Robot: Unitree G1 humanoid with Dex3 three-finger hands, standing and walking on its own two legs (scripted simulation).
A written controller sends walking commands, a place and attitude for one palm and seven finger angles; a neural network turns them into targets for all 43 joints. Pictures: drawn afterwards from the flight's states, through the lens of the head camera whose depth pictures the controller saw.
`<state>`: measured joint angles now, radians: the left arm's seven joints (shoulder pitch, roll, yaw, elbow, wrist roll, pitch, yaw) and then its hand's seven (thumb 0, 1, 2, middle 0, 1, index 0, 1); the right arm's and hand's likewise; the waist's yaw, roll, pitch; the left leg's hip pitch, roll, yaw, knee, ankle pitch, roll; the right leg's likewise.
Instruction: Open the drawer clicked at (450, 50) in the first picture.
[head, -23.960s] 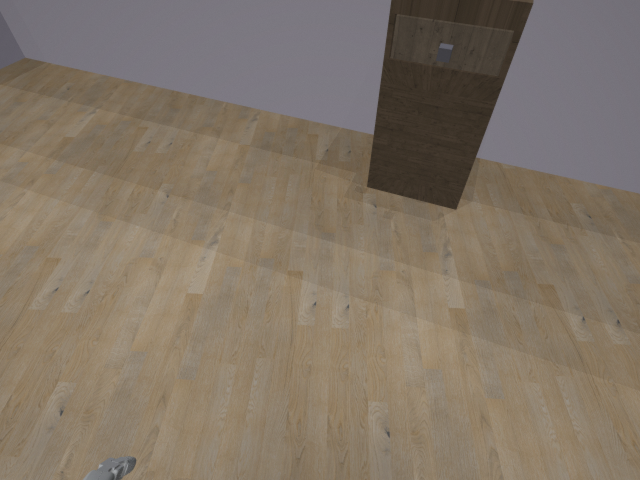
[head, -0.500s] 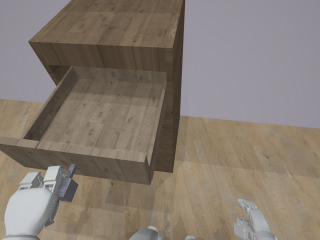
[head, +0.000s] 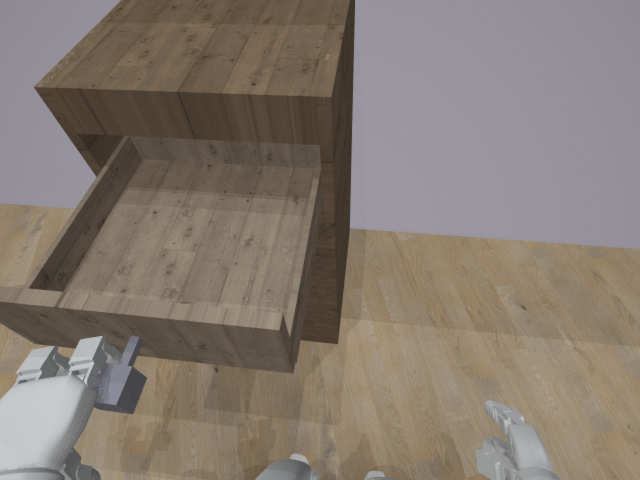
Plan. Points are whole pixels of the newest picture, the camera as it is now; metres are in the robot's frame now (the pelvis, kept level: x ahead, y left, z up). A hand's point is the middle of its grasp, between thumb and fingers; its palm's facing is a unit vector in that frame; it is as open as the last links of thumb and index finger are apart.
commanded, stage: lift the hand off the handle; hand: left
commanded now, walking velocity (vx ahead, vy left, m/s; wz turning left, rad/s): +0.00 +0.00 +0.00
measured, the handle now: (123, 370) +0.23 +0.27 +0.01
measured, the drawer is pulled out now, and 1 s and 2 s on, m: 0.30 0.30 0.30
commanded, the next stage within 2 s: draw the hand back to the body in 1.66 s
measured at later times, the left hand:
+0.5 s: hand (81, 421) +0.17 +0.30 +0.00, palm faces -0.05 -0.12 -0.99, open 14.0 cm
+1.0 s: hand (50, 397) +0.18 +0.29 +0.08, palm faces +0.12 -0.17 -0.98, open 13.9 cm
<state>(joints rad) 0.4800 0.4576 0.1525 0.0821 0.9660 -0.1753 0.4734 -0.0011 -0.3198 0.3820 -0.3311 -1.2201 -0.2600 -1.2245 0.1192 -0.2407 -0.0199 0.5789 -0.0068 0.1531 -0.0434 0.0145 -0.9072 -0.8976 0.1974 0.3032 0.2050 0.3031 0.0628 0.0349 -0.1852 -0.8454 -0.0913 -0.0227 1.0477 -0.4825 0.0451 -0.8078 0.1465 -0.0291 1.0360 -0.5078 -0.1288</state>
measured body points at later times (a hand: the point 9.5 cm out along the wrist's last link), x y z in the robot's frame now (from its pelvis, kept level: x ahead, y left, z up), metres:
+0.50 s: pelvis +0.02 +0.05 +0.00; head +0.07 +0.03 +0.45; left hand +0.17 +0.30 +0.05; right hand +0.23 -0.17 -0.10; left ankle +0.01 +0.09 -0.66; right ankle -0.01 -0.04 -0.66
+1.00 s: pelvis -0.01 +0.08 +0.02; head +0.00 +0.06 +0.47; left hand +0.17 +0.30 +0.13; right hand +0.21 -0.12 -0.07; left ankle +0.01 +0.10 -0.66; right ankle -0.01 -0.04 -0.66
